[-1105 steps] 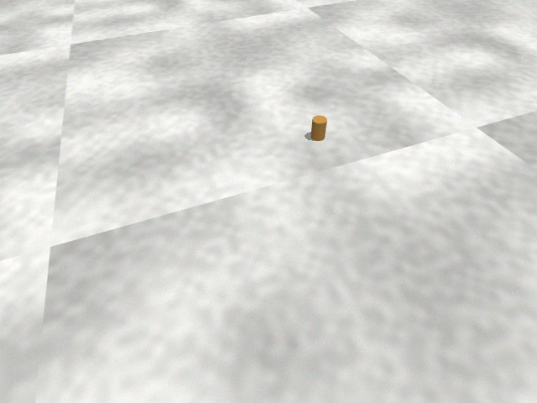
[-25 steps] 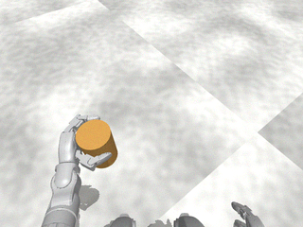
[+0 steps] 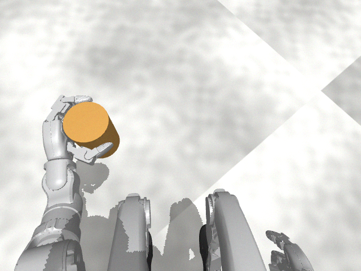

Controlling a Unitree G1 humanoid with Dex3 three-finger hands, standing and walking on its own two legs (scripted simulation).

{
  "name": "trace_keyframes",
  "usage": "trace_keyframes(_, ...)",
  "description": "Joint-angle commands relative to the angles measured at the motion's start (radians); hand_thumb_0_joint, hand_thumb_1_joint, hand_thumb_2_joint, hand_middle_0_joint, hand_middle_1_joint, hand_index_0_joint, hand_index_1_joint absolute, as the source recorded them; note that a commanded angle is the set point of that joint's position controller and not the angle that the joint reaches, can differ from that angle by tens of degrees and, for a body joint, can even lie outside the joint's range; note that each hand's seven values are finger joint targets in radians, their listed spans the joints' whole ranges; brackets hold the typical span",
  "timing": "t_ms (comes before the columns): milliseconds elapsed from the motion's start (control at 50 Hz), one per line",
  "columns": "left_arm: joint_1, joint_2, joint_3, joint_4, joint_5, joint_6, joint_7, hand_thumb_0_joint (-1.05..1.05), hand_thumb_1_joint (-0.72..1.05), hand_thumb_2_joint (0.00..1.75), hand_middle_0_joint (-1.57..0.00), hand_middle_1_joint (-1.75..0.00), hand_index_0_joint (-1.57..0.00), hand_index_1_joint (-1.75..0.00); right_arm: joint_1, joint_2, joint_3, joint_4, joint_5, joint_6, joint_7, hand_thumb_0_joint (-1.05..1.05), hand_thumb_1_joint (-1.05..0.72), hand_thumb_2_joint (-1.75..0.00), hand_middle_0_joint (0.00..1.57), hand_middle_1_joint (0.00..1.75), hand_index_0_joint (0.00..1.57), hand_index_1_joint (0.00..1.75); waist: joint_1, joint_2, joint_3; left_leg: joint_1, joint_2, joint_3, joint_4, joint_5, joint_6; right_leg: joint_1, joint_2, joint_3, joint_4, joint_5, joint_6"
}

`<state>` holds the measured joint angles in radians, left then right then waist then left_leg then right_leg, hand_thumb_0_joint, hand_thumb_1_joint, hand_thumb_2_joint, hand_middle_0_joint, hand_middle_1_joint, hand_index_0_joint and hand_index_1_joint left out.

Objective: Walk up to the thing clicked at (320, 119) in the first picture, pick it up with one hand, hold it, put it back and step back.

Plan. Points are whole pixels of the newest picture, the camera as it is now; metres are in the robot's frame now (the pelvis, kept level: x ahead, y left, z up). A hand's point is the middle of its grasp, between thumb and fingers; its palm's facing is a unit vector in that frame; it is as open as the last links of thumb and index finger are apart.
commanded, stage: crouch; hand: left
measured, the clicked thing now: (95, 132) +0.43 +0.20 -0.06
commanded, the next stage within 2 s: lower in 1.04 s
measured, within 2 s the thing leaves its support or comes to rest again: neither
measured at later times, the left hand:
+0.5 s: hand (103, 146) +0.44 +0.22 -0.21, palm faces +0.15 -0.99 -0.04, open 11.7 cm
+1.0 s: hand (108, 150) +0.45 +0.22 -0.29, palm faces +0.15 -0.99 -0.03, open 11.7 cm
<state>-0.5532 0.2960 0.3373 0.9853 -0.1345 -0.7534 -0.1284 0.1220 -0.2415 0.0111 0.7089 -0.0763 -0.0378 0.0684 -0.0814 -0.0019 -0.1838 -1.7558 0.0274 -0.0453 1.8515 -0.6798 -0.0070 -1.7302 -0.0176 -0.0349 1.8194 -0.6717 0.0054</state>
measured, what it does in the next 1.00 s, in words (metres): lowers itself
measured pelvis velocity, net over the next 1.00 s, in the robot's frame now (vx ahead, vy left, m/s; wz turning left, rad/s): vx -0.03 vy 0.01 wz -0.12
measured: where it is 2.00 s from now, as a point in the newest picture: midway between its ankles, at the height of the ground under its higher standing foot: (177, 269)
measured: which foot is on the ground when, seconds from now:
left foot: down 0.00-1.00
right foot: down 0.00-1.00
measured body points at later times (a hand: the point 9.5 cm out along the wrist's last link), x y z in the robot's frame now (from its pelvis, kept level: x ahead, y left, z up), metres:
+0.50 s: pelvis -0.04 +0.00 -0.15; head +0.18 +0.06 +0.24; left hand +0.43 +0.27 -0.20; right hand +0.04 -0.27 -0.26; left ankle +0.06 +0.12 -0.47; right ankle +0.06 -0.13 -0.47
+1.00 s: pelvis -0.03 +0.01 -0.19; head +0.21 +0.08 +0.18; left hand +0.44 +0.27 -0.28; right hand +0.04 -0.28 -0.29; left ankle +0.06 +0.12 -0.47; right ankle +0.06 -0.13 -0.47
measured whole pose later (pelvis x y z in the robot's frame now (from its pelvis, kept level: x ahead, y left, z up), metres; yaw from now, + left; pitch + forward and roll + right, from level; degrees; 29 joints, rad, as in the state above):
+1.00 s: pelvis -0.03 +0.01 -0.19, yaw -7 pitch +26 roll -10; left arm -0.72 0.59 0.51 1.21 -0.07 -0.83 -0.14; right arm 0.04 -0.32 0.20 0.70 -0.20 0.03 0.13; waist -0.22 -0.09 0.07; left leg -2.28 0.01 -0.18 2.50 -0.70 -0.01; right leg -2.19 0.00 -0.13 2.38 -0.66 0.03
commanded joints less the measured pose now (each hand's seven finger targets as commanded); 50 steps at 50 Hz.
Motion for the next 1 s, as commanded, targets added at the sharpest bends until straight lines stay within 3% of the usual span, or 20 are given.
trace_keyframes(0,-0.351,0.208,0.060,-0.096,0.014,-0.097,-0.015,0.00,0.01,1.20,-1.14,-1.32,-1.15,-1.33,0.139,-0.197,-0.068,-0.036,-0.009,-0.022,-0.005,0.00,-0.92,-0.91,0.20,0.30,0.20,0.30,-0.036,0.063,-0.611,0.305,-0.024,-0.008,-0.083,0.325,0.031,0.230,0.030,-0.004,-0.107,0.313,-0.041)
trace_keyframes(60,-0.350,0.196,0.080,-0.044,0.011,-0.112,-0.025,0.00,-0.03,1.19,-1.16,-1.34,-1.18,-1.34,0.131,-0.207,-0.061,-0.041,-0.020,-0.016,0.011,0.00,-0.92,-0.91,0.20,0.30,0.20,0.30,-0.027,0.095,-0.593,0.245,-0.027,-0.010,-0.043,0.266,0.023,0.135,0.033,-0.029,-0.037,0.243,-0.049)
trace_keyframes(120,-0.393,0.253,0.111,-0.044,0.025,-0.139,-0.018,0.00,-0.01,1.21,-1.18,-1.37,-1.20,-1.36,0.121,-0.213,-0.051,-0.044,-0.030,-0.012,0.019,0.00,-0.92,-0.91,0.20,0.30,0.20,0.30,-0.030,0.128,-0.602,0.178,-0.028,0.000,-0.004,0.181,0.018,0.104,0.034,-0.035,0.015,0.178,-0.049)
trace_keyframes(140,-0.417,0.304,0.138,-0.068,0.034,-0.146,-0.016,0.00,-0.02,1.22,-1.19,-1.37,-1.21,-1.37,0.123,-0.219,-0.050,-0.043,-0.031,-0.009,0.021,0.00,-0.92,-0.91,0.20,0.30,0.20,0.30,-0.019,0.145,-0.625,0.185,-0.027,0.002,0.007,0.174,0.018,0.090,0.036,-0.035,0.032,0.173,-0.050)
trace_keyframes(280,-0.612,0.385,0.144,-0.125,0.051,-0.166,0.007,0.00,0.01,1.21,-1.13,-1.34,-1.15,-1.34,0.118,-0.241,-0.027,-0.024,-0.045,-0.003,0.016,0.00,-0.92,-0.91,0.20,0.30,0.20,0.30,-0.080,0.221,-0.629,0.119,-0.019,0.005,0.099,0.053,0.012,0.002,0.036,-0.056,0.127,0.100,-0.043)
trace_keyframes(320,-0.614,0.405,0.139,-0.116,0.056,-0.160,0.007,0.00,-0.01,1.19,-1.12,-1.32,-1.14,-1.32,0.113,-0.248,-0.020,-0.024,-0.049,0.001,0.012,0.00,-0.91,-0.91,0.20,0.30,0.20,0.30,-0.091,0.229,-0.632,0.096,-0.020,0.007,0.127,0.036,0.015,-0.009,0.037,-0.059,0.142,0.087,-0.041)
trace_keyframes(400,-0.567,0.396,0.130,-0.006,0.061,-0.139,-0.008,0.00,-0.02,1.17,-1.11,-1.31,-1.13,-1.31,0.094,-0.270,-0.004,-0.023,-0.057,0.003,0.011,0.00,-0.91,-0.91,0.20,0.30,0.20,0.30,-0.111,0.213,-0.533,0.027,-0.018,-0.007,0.176,-0.007,0.017,-0.095,0.038,-0.082,0.188,0.057,-0.040)
trace_keyframes(420,-0.522,0.382,0.137,0.031,0.056,-0.134,-0.014,0.00,-0.01,1.18,-1.11,-1.31,-1.13,-1.31,0.102,-0.278,0.004,-0.025,-0.060,0.008,0.012,0.00,-0.91,-0.91,0.20,0.30,0.20,0.30,-0.118,0.208,-0.508,0.005,-0.019,-0.011,0.188,0.009,0.017,-0.090,0.036,-0.089,0.199,0.073,-0.037)
trace_keyframes(440,-0.497,0.404,0.156,0.049,0.051,-0.128,-0.013,0.00,-0.02,1.16,-1.11,-1.30,-1.14,-1.30,0.093,-0.283,0.007,-0.031,-0.062,0.011,0.013,0.00,-0.90,-0.91,0.20,0.30,0.20,0.30,-0.098,0.190,-0.517,-0.020,-0.021,-0.005,0.202,0.017,0.019,-0.066,0.040,-0.088,0.203,0.076,-0.036)
trace_keyframes(460,-0.490,0.397,0.155,0.040,0.047,-0.128,-0.020,0.00,-0.02,1.16,-1.10,-1.30,-1.13,-1.29,0.093,-0.282,0.019,-0.036,-0.065,0.013,0.015,0.00,-0.90,-0.91,0.20,0.30,0.20,0.30,-0.104,0.180,-0.505,-0.039,-0.022,-0.007,0.220,0.039,0.021,-0.062,0.039,-0.092,0.214,0.098,-0.033)
trace_keyframes(480,-0.440,0.436,0.192,0.077,0.047,-0.120,-0.019,0.00,-0.02,1.16,-1.12,-1.31,-1.15,-1.30,0.093,-0.289,0.020,-0.041,-0.061,0.017,0.016,0.00,-0.90,-0.91,0.20,0.30,0.20,0.30,-0.084,0.170,-0.501,-0.047,-0.021,-0.010,0.220,0.046,0.019,-0.072,0.042,-0.095,0.227,0.096,-0.036)
trace_keyframes(500,-0.496,0.418,0.171,0.048,0.045,-0.123,-0.029,0.00,-0.01,1.16,-1.13,-1.32,-1.16,-1.31,0.100,-0.289,0.030,-0.033,-0.067,0.020,0.019,0.00,-0.90,-0.90,0.20,0.30,0.20,0.30,-0.107,0.188,-0.499,-0.045,-0.021,-0.019,0.233,0.070,0.015,-0.084,0.040,-0.102,0.245,0.123,-0.036)
trace_keyframes(600,-0.483,0.482,0.221,0.022,0.044,-0.131,-0.030,0.00,0.05,1.19,-1.13,-1.33,-1.16,-1.31,0.103,-0.308,0.048,-0.032,-0.077,0.035,0.024,0.00,-0.90,-0.90,0.20,0.30,0.20,0.30,-0.102,0.216,-0.489,-0.062,-0.016,-0.034,0.274,0.113,0.012,-0.085,0.049,-0.113,0.289,0.163,-0.037)
trace_keyframes(640,-0.489,0.471,0.213,0.002,0.042,-0.139,-0.032,0.00,0.06,1.18,-1.11,-1.32,-1.15,-1.30,0.106,-0.313,0.054,-0.029,-0.084,0.038,0.026,0.00,-0.90,-0.91,0.20,0.30,0.20,0.30,-0.120,0.215,-0.502,-0.052,-0.013,-0.039,0.300,0.139,0.014,-0.072,0.050,-0.115,0.302,0.195,-0.033)
trace_keyframes(680,-0.524,0.504,0.220,-0.041,0.046,-0.151,-0.025,0.00,0.08,1.18,-1.11,-1.32,-1.15,-1.30,0.097,-0.316,0.061,-0.030,-0.092,0.041,0.030,0.00,-0.90,-0.91,0.20,0.30,0.20,0.30,-0.126,0.239,-0.498,-0.071,-0.011,-0.041,0.309,0.115,0.015,-0.075,0.052,-0.113,0.306,0.178,-0.033)
trace_keyframes(780,-0.515,0.507,0.207,-0.049,0.053,-0.159,-0.013,0.00,0.07,1.18,-1.11,-1.31,-1.13,-1.30,0.095,-0.331,0.075,-0.020,-0.111,0.051,0.033,0.00,-0.91,-0.91,0.20,0.30,0.20,0.30,-0.141,0.288,-0.500,-0.042,-0.005,-0.053,0.336,0.138,0.006,-0.083,0.055,-0.126,0.328,0.200,-0.033)
trace_keyframes(820,-0.523,0.495,0.185,-0.038,0.057,-0.160,-0.015,0.00,0.06,1.19,-1.10,-1.31,-1.13,-1.30,0.081,-0.338,0.082,-0.020,-0.116,0.053,0.036,0.00,-0.91,-0.91,0.20,0.30,0.20,0.30,-0.153,0.314,-0.468,-0.026,-0.002,-0.067,0.331,0.131,0.000,-0.131,0.055,-0.140,0.345,0.190,-0.038)
trace_keyframes(840,-0.499,0.503,0.200,-0.027,0.055,-0.159,-0.012,0.00,0.08,1.19,-1.10,-1.31,-1.13,-1.30,0.090,-0.344,0.086,-0.017,-0.120,0.056,0.037,0.00,-0.91,-0.91,0.20,0.30,0.20,0.30,-0.149,0.317,-0.476,-0.010,-0.001,-0.069,0.340,0.162,-0.001,-0.114,0.054,-0.143,0.349,0.216,-0.036)
trace_keyframes(880,-0.471,0.478,0.183,0.010,0.056,-0.159,-0.012,0.00,0.05,1.19,-1.12,-1.33,-1.15,-1.32,0.060,-0.354,0.092,-0.032,-0.124,0.058,0.040,0.00,-0.91,-0.91,0.20,0.30,0.20,0.30,-0.154,0.296,-0.435,-0.023,0.000,-0.080,0.343,0.147,-0.003,-0.149,0.054,-0.154,0.361,0.201,-0.037)
trace_keyframes(980,-0.450,0.513,0.203,0.031,0.047,-0.164,-0.009,0.00,0.06,1.22,-1.14,-1.36,-1.18,-1.34,0.057,-0.362,0.116,-0.036,-0.132,0.070,0.046,0.00,-0.90,-0.90,0.20,0.30,0.20,0.30,-0.164,0.270,-0.412,-0.075,-0.002,-0.087,0.364,0.146,0.001,-0.101,0.058,-0.166,0.364,0.207,-0.030)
